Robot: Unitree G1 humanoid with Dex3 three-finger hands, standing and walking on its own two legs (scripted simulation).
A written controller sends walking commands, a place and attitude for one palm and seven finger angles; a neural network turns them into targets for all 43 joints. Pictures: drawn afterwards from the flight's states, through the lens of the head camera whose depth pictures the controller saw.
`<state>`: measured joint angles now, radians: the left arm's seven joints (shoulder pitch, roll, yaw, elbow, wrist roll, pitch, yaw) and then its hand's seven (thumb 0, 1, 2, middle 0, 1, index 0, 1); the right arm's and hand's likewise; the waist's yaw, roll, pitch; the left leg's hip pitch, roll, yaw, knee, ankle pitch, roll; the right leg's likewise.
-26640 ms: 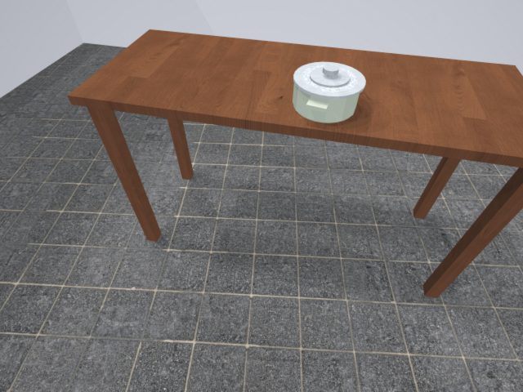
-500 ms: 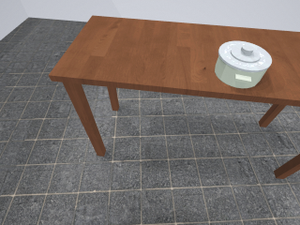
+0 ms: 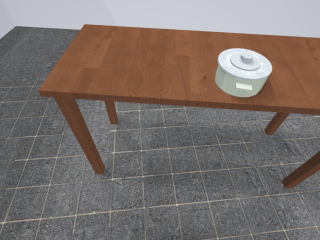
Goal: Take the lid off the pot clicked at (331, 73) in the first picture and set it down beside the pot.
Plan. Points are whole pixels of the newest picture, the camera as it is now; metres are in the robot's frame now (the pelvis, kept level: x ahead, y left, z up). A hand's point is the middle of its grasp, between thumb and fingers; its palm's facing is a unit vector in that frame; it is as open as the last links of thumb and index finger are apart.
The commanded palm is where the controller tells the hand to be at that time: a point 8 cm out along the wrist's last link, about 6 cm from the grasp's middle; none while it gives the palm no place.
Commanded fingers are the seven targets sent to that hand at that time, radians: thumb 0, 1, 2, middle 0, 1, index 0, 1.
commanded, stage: look again from close up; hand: left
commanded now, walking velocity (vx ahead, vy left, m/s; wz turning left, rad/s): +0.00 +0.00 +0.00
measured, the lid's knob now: (246, 56) +0.69 -0.27 +0.10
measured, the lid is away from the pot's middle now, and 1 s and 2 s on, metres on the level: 0.01 0.01 0.01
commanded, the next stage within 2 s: shuffle to correct the standing spot in 0.30 s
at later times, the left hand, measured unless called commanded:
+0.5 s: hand out of the picture -0.03 +0.14 -0.18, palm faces +0.05 -0.99 -0.15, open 7.4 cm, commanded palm none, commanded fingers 0.00 0.90 0.90 -0.20 -0.30 -0.20 -0.30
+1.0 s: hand out of the picture +0.01 +0.10 -0.19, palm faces +0.04 -0.99 -0.15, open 7.4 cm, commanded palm none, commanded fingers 0.00 0.90 0.90 -0.20 -0.30 -0.20 -0.30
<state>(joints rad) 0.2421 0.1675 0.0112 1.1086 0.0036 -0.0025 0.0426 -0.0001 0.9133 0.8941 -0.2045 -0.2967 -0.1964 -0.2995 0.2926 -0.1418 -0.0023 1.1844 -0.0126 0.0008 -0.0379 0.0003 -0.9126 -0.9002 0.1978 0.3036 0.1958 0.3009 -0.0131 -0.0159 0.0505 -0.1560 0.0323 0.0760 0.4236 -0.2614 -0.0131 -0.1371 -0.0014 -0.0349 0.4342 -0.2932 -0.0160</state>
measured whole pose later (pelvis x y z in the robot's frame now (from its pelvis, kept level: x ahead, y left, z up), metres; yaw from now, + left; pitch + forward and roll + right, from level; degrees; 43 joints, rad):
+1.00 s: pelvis +0.06 -0.07 -0.01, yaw +0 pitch +2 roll +0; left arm 0.36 0.15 0.04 1.05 0.03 0.01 0.03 0.00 0.90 0.89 -0.20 -0.30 -0.19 -0.30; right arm 0.12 -0.16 -0.06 1.08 -0.01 0.01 -0.04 0.00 -0.91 -0.90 0.20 0.30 0.20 0.30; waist 0.01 -0.05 0.11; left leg -0.51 0.05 0.13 0.97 -0.45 -0.03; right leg -0.07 0.10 -0.10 0.40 -0.37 -0.12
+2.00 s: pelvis +0.20 -0.26 -0.02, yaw +0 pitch +0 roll -3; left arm 0.28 0.20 0.05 0.97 0.01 0.05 0.02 0.00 0.91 0.89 -0.20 -0.30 -0.20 -0.30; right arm 0.12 -0.13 -0.03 0.99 -0.02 0.00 -0.06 0.00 -0.91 -0.90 0.20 0.30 0.20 0.30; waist 0.01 -0.09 0.09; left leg -0.32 0.03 0.15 0.67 -0.32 0.06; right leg -0.25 0.11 -0.12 0.69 -0.42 -0.06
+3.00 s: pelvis +0.17 -0.35 -0.01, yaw +1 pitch -1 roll -1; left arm 0.25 0.24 0.05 0.97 0.02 0.04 0.05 0.00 0.90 0.89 -0.21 -0.30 -0.20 -0.30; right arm 0.12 -0.15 -0.04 0.95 -0.01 0.02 -0.01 0.00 -0.91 -0.90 0.20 0.30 0.20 0.30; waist 0.04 -0.08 0.09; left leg -0.25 -0.04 0.05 0.56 -0.29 0.05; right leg -0.28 -0.06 -0.02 0.59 -0.36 0.03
